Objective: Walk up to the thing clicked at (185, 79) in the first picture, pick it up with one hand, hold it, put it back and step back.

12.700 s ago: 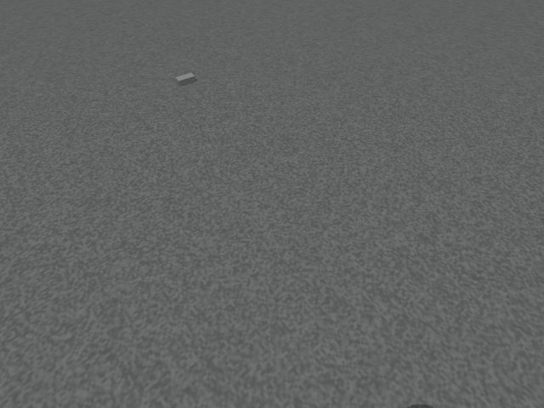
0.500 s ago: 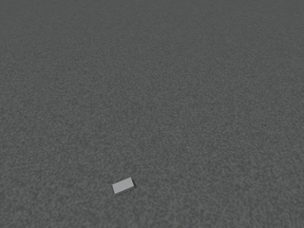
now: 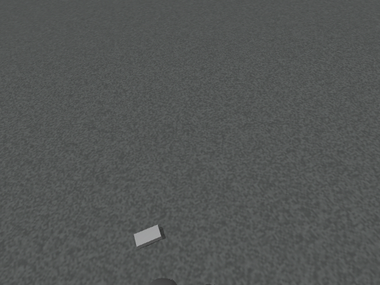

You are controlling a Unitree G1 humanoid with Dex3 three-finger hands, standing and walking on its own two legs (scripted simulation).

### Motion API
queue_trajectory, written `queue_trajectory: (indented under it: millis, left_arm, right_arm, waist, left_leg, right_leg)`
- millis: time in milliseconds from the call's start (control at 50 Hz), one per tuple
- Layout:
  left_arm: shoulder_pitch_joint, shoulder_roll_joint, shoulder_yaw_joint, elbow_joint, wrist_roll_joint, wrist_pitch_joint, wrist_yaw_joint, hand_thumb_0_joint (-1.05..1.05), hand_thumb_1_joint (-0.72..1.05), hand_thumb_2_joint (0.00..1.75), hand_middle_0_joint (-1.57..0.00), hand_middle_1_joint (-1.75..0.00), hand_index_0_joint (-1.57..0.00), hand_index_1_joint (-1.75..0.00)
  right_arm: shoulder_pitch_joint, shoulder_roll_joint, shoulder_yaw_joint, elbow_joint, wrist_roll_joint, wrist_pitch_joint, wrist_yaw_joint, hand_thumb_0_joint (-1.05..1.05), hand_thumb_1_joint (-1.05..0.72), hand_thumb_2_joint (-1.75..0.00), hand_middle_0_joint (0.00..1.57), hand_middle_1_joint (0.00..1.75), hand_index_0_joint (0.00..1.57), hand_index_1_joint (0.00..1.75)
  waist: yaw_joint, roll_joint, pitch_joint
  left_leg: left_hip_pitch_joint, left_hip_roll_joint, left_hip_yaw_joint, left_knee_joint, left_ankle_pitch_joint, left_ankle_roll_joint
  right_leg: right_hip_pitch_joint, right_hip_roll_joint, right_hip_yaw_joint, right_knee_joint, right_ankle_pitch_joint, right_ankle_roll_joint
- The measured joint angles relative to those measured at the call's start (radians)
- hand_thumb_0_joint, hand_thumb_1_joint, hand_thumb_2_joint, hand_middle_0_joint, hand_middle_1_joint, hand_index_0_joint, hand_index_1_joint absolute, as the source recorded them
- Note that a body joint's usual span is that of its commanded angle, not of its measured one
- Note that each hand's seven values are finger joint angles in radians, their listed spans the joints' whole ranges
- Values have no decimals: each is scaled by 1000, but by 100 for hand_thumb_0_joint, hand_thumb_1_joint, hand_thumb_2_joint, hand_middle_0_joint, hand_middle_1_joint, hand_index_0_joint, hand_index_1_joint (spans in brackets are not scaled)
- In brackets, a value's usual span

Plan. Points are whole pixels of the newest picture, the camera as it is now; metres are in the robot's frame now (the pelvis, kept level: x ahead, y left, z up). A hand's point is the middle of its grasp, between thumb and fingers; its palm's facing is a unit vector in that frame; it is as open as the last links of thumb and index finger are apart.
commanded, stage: walk up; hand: left
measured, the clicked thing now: (148, 236) +0.43 +0.29 -0.75
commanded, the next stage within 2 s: none
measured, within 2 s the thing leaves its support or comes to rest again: neither
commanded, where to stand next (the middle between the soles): +0.05 +0.05 m, yaw +0 degrees
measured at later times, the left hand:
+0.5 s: hand out of the picture +0.11 +0.31 -0.16, palm faces +0.03 -0.91 -0.42, open 7.4 cm
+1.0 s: hand out of the picture +0.07 +0.32 -0.16, palm faces +0.05 -0.92 -0.38, open 7.4 cm
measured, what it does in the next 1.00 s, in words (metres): steps on the spot: left foot, then right foot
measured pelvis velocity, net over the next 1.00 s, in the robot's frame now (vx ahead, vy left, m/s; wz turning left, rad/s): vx -0.01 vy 0.05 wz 0.05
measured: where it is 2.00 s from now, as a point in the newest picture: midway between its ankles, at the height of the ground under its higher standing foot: outside the picture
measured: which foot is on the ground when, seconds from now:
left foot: up 0.00-0.24, down 0.26-0.60, up 0.62-0.86, down 0.88-1.00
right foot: down 0.00-0.30, up 0.32-0.54, down 0.56-1.00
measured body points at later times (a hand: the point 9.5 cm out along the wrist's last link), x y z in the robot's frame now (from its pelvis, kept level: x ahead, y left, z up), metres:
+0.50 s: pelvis +0.03 +0.03 -0.01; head +0.08 +0.03 +0.43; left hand +0.10 +0.35 -0.13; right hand +0.18 -0.27 -0.13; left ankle +0.06 +0.15 -0.74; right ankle +0.01 -0.10 -0.71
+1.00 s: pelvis -0.01 +0.05 -0.01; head +0.02 +0.06 +0.44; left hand +0.07 +0.37 -0.13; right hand +0.07 -0.25 -0.14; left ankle -0.02 +0.19 -0.74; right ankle +0.00 -0.09 -0.72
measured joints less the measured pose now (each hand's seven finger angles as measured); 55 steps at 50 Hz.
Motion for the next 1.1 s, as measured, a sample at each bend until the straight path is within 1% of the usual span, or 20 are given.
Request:
queue_trajectory:
  millis: [120,220,260,300,400,460,520,580,600,660,740,800,860,880,920,960,1000,1040,1080,1100]
  left_arm:
    - [-21,0,-11,-46,-10,-17,24,0,90,89,-21,-30,-21,-30]
    - [-44,26,-15,-71,-17,-10,37,0,90,89,-21,-30,-21,-30]
    - [-49,42,-16,-76,-20,-3,40,0,90,89,-21,-30,-21,-30]
    - [-71,62,-13,-69,-28,9,44,0,90,89,-21,-30,-21,-30]
    - [-109,69,-15,-55,-46,35,51,0,90,89,-21,-30,-20,-30]
    - [-102,72,-15,-53,-47,28,46,0,90,89,-20,-30,-20,-30]
    - [-96,73,-11,-47,-40,21,45,0,90,89,-20,-30,-20,-30]
    - [-80,68,-6,-39,-24,3,47,0,90,89,-20,-30,-20,-30]
    - [-77,60,-5,-35,-15,0,47,0,90,89,-20,-30,-20,-30]
    - [-55,50,-12,-43,2,-5,41,0,90,89,-21,-30,-20,-30]
    - [-37,33,-15,-56,5,-4,39,0,90,89,-21,-30,-21,-30]
    - [-43,31,-15,-66,14,2,35,0,90,89,-21,-30,-21,-30]
    - [-57,42,-12,-80,13,14,25,0,90,89,-21,-30,-21,-30]
    - [-68,51,-10,-81,7,19,22,0,90,89,-21,-30,-21,-30]
    - [-82,70,-1,-70,-7,36,24,0,90,89,-21,-30,-21,-30]
    - [-89,72,-1,-46,-16,52,25,0,90,89,-21,-30,-21,-30]
    - [-98,75,-1,-25,-23,58,19,0,90,89,-20,-30,-20,-30]
    - [-97,76,-1,-15,-28,47,14,0,90,89,-20,-30,-20,-30]
    - [-101,65,0,4,-26,35,13,0,90,89,-20,-30,-20,-30]
    - [-106,54,-3,17,-22,32,13,0,90,89,-20,-30,-20,-30]
  right_arm:
    - [-57,25,7,-35,-14,23,10,1,-91,-90,20,30,20,30]
    - [-104,30,2,-72,-19,28,23,1,-91,-90,20,30,21,30]
    - [-117,30,-2,-87,-20,23,28,1,-91,-90,20,30,21,30]
    - [-137,41,-7,-96,-24,15,29,1,-91,-90,20,30,21,30]
    - [-155,51,2,-127,-13,4,21,1,-91,-90,20,30,21,30]
    - [-165,54,10,-138,-13,12,17,1,-90,-90,20,30,21,30]
    - [-173,51,12,-152,-14,16,17,1,-90,-90,20,30,21,30]
    - [-178,40,10,-156,-3,31,23,1,-90,-90,20,30,21,30]
    - [-180,35,6,-150,3,37,23,1,-90,-90,20,30,21,30]
    - [-164,34,1,-135,5,64,18,1,-90,-90,20,30,21,30]
    - [-135,13,-12,-121,13,61,18,1,-91,-90,20,30,21,30]
    - [-104,0,-12,-97,17,48,19,1,-91,-90,20,30,20,30]
    - [-72,1,-5,-61,9,33,18,1,-91,-90,20,30,20,30]
    - [-69,11,-5,-45,4,25,14,1,-91,-90,20,30,20,30]
    - [-67,48,4,-20,-13,10,9,1,-91,-90,20,30,20,30]
    - [-49,67,19,-14,-16,-7,12,1,-91,-90,20,30,20,30]
    - [-40,78,31,-5,-17,-15,13,1,-90,-90,20,30,21,30]
    - [-47,80,40,0,-14,-19,12,1,-90,-90,20,30,21,30]
    - [-72,70,41,2,-7,-20,11,1,-90,-90,21,30,21,30]
    - [-86,64,39,3,-1,-19,8,1,-90,-90,21,30,21,30]
  waist:
    - [10,-5,35]
    - [9,-29,55]
    - [5,-40,54]
    - [7,-80,69]
    - [-5,-68,73]
    - [-4,-63,57]
    - [-7,-49,58]
    - [1,-19,61]
    - [-5,3,66]
    - [2,-3,55]
    - [4,-2,49]
    - [0,6,43]
    - [-8,-5,30]
    - [-8,-27,35]
    - [9,-98,47]
    - [-9,-104,24]
    - [-18,-104,8]
    - [-6,-111,-4]
    - [-2,-95,3]
    - [-8,-76,10]
  left_leg:
    - [-12,18,5,-129,60,9]
    - [-2,33,52,-200,105,27]
    - [24,34,69,-268,161,37]
    - [36,9,88,-282,169,4]
    - [48,19,78,-303,179,11]
    - [48,24,92,-318,186,9]
    - [39,30,102,-302,181,6]
    - [15,53,110,-232,148,-8]
    - [7,62,93,-208,145,-6]
    - [-46,4,42,-19,-31,3]
    - [-68,-35,-29,127,-45,-4]
    - [-5,-4,-38,-7,-28,-23]
    - [94,30,9,-251,18,-33]
    - [122,20,22,-314,101,-38]
    - [155,-13,58,-344,135,-41]
    - [147,-1,39,-338,132,-37]
    - [146,15,22,-346,137,-35]
    - [144,28,32,-349,140,-44]
    - [138,46,36,-325,130,-53]
    - [139,58,27,-319,129,-56]
  right_leg:
    - [14,4,-23,31,-44,-5]
    - [-9,-20,-38,115,-106,10]
    - [-30,-32,-41,167,-139,20]
    - [-65,-65,-21,248,-155,26]
    - [-162,6,76,475,-327,13]
    - [-177,7,90,463,-296,16]
    - [-145,-3,63,345,-246,27]
    - [-87,8,35,172,-73,24]
    - [-83,19,24,176,-71,21]
    - [-94,-3,36,189,-82,12]
    - [-98,-33,54,142,-44,24]
    - [-109,-43,47,133,-32,37]
    - [-132,-59,27,178,-53,51]
    - [-140,-75,32,207,-67,59]
    - [-152,-97,84,255,-84,50]
    - [-156,-53,101,301,-191,36]
    - [-140,-26,97,306,-233,24]
    - [-103,-24,86,213,-163,15]
    - [-65,-15,77,118,-28,32]
    - [-52,-4,67,103,-15,41]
